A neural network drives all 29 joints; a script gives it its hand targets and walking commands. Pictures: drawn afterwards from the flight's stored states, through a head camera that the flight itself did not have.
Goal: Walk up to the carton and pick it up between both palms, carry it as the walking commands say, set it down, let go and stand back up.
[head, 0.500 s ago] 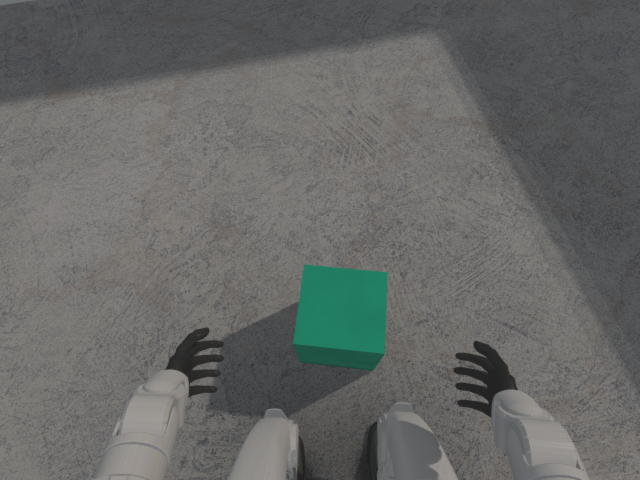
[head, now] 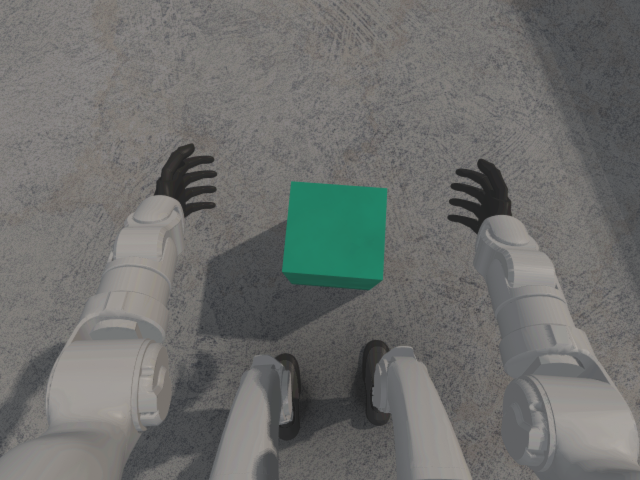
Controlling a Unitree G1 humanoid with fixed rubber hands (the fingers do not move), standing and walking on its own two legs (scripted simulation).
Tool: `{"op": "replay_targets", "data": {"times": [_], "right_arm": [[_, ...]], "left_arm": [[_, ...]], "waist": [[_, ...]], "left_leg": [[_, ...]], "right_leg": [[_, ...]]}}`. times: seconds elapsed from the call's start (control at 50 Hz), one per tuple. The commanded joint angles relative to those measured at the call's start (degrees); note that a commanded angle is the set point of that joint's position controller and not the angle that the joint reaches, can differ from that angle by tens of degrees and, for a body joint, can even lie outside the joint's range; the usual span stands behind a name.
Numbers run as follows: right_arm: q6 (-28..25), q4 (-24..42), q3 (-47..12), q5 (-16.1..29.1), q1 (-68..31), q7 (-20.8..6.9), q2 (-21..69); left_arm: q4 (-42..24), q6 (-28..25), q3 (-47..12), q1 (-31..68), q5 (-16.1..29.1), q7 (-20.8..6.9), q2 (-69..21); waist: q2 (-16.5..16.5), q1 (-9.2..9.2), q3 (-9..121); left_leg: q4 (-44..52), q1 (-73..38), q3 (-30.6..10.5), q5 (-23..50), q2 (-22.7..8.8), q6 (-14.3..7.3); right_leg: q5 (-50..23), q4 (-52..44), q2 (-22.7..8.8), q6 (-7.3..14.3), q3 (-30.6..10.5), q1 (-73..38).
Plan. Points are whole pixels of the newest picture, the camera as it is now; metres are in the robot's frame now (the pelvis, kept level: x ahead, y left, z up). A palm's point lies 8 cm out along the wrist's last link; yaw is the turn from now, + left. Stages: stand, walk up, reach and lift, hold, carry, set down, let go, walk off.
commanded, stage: reach and lift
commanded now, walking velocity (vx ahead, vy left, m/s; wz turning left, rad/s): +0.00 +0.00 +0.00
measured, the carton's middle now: (334, 241) +0.49 -0.02 -0.54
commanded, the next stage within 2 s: none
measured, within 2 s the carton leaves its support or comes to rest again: neither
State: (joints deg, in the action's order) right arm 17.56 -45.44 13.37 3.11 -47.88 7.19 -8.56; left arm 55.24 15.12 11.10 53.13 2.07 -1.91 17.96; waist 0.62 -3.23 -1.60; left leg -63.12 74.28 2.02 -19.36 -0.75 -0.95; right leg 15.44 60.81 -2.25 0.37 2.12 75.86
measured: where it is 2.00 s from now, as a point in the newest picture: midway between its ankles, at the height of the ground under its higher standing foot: (332, 404)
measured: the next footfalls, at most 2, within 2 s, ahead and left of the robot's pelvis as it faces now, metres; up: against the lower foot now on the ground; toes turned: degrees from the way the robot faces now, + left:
none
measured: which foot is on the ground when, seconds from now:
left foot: down 0.00-1.00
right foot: down 0.00-1.00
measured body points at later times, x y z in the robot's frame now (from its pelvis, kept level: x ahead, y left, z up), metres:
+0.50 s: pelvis +0.03 +0.00 -0.01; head +0.34 +0.01 +0.32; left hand +0.55 +0.19 -0.14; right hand +0.51 -0.21 -0.14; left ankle +0.08 +0.11 -0.63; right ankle +0.11 -0.12 -0.63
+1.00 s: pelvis +0.00 +0.00 -0.17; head +0.33 +0.01 +0.14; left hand +0.55 +0.18 -0.30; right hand +0.51 -0.21 -0.30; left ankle +0.08 +0.11 -0.63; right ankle +0.11 -0.12 -0.63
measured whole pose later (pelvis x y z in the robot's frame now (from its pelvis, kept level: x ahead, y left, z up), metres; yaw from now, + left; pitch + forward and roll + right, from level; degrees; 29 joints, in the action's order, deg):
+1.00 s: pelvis +0.00 +0.00 -0.17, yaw -1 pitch +49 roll -2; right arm 6.7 -48.7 16.0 7.3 -63.6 6.4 -13.8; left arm 54.4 7.6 8.1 69.7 6.5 3.7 20.4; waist 0.3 -2.9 1.7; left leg -99.5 118.3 0.6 -30.0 -0.8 -1.4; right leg 25.4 96.0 -2.7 0.2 2.1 119.4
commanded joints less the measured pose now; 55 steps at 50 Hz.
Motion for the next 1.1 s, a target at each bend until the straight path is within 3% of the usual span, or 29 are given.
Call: {"op": "replay_targets", "data": {"times": [0.0,0.22,0.32,0.4,0.52,0.64,0.86,1.08], "right_arm": [[-4.40,5.77,0.94,0.03,-12.60,-0.10,-5.77],[-10.88,6.20,3.86,-0.65,-19.18,-2.12,-6.30],[-12.02,6.43,7.57,-3.72,-15.64,-3.31,-5.51],[-13.08,8.59,10.05,-5.77,-12.55,-4.21,-5.08],[-13.91,6.06,11.35,-6.36,-15.08,-5.46,-4.28],[-13.01,2.05,9.37,-3.95,-19.56,-4.57,-6.84],[-12.07,5.46,4.42,2.49,-26.38,-1.38,-12.20],[-13.28,-3.57,1.30,6.43,-31.93,0.56,-12.86]], "left_arm": [[-5.31,-4.31,1.35,13.96,0.48,0.01,9.07],[-4.76,-10.02,3.27,23.50,-0.12,-1.13,9.10],[-6.01,-10.54,6.22,20.22,-3.68,-1.21,6.85],[-9.74,-10.82,7.65,17.49,-5.64,-1.21,4.83],[-8.27,-11.00,7.11,19.25,-5.69,-0.67,1.87],[-4.72,-10.11,5.30,22.36,-3.34,1.02,4.36],[-9.56,-8.82,-1.45,30.23,3.59,5.03,8.63],[-1.37,-9.83,-4.07,34.91,6.32,6.46,9.78]], "waist": [[1.76,0.12,50.33],[2.36,0.00,62.08],[3.42,0.21,67.09],[3.43,-0.02,65.97],[2.28,-0.02,56.51],[2.07,0.54,57.62],[3.95,-0.75,70.94],[3.09,0.04,61.84]], "left_leg": [[7.40,-15.90,-1.16,6.78,4.20,1.56],[4.19,-11.99,-3.08,20.79,4.66,1.22],[3.78,-14.72,-3.29,28.57,4.64,1.85],[3.75,-14.97,-3.69,30.57,4.52,2.14],[-0.83,-5.17,-3.97,20.95,4.18,2.23],[-10.11,3.82,-2.63,10.71,5.02,2.20],[-24.25,6.04,-1.52,9.47,5.26,1.99],[-32.87,17.67,-1.81,2.80,3.79,1.26]], "right_leg": [[-7.15,-3.64,4.74,-2.40,-0.58,-26.65],[-22.58,-0.42,4.76,-2.30,-2.97,-24.90],[-29.75,-0.31,4.85,-2.35,-2.77,-25.05],[-30.44,-0.73,4.87,-2.13,-2.44,-21.88],[-19.57,3.76,4.96,-2.35,-1.28,-6.74],[-10.07,13.47,5.68,-2.82,0.09,0.22],[-9.16,27.26,6.00,-2.02,1.64,3.57],[-3.49,36.30,4.79,-1.61,0.79,12.39]]}}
